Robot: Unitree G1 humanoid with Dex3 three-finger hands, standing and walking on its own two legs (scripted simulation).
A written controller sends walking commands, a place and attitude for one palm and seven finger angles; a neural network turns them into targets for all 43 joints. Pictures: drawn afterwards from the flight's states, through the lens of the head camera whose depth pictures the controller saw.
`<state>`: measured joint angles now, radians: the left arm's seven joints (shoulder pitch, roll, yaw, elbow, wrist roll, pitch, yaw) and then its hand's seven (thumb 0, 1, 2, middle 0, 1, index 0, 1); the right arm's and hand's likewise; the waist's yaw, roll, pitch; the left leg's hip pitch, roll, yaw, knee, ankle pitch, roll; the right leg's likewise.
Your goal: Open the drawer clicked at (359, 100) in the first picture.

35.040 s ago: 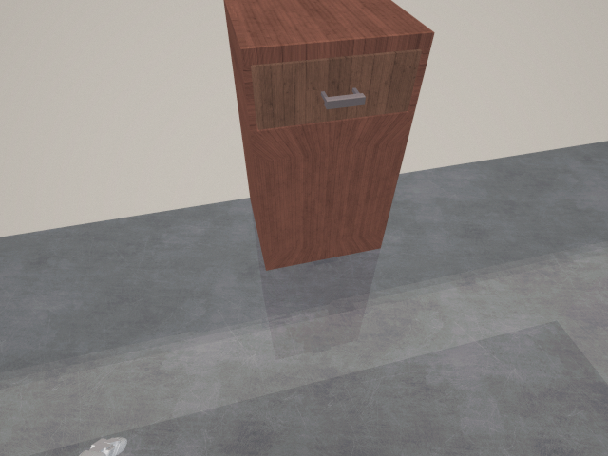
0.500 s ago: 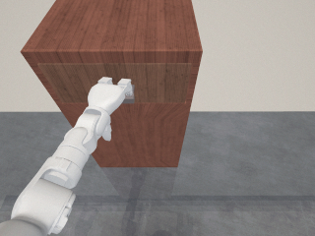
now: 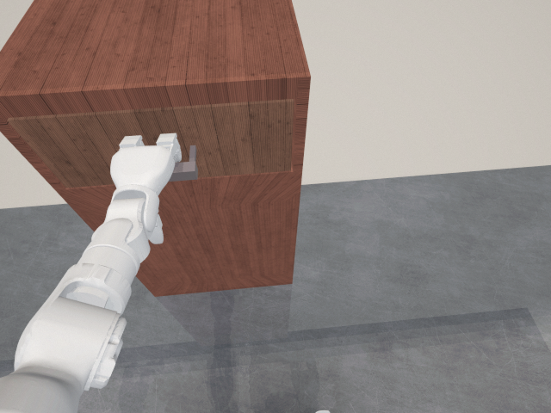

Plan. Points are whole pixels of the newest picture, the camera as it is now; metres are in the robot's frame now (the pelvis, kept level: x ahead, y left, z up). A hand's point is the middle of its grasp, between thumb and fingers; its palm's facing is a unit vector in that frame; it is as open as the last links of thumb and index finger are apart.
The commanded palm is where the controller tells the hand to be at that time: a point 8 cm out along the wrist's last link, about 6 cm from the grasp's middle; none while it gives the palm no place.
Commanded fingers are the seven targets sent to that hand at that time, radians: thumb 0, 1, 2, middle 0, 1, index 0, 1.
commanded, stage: lower the fingers behind the handle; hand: left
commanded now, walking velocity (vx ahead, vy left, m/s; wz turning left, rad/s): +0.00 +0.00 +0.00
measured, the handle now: (166, 162) +0.53 +0.19 +0.01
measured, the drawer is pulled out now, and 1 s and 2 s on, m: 0.00 0.00 0.03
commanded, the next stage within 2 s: close the thumb around the handle in 0.82 s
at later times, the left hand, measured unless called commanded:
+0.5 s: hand (164, 195) +0.46 +0.18 +0.00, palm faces -0.06 +0.01 -1.00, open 14.1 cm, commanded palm +0.44 +0.19 +0.04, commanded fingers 0.00 -0.50 0.30 -0.30 -1.20 -0.30 -1.20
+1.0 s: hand (166, 198) +0.47 +0.18 -0.01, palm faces -0.04 -0.01 -1.00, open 13.9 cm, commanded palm +0.43 +0.19 +0.04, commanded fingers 0.00 -0.22 0.42 -0.32 -1.23 -0.32 -1.23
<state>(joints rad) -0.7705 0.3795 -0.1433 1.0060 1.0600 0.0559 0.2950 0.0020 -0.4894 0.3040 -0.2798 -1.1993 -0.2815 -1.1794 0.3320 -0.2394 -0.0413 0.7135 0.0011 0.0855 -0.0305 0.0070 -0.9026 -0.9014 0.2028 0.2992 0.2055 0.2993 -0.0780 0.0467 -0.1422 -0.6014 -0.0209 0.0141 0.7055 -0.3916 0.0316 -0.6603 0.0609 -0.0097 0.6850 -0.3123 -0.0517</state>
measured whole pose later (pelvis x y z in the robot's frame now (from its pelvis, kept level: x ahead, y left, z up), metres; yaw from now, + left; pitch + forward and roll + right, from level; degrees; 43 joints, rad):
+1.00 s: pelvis +0.00 +0.02 -0.01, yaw -1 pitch +20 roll -1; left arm -0.79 0.33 -0.11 1.06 1.09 0.10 0.42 0.00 -0.47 0.31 -0.28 -1.20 -0.29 -1.20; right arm 0.33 -0.23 -0.05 0.72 -0.01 0.07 0.00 0.01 -0.90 -0.90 0.20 0.30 0.20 0.30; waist -0.10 0.05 -0.17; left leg -0.74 -0.02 0.04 0.82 -0.44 0.05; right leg -0.79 0.06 0.01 0.78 -0.34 -0.03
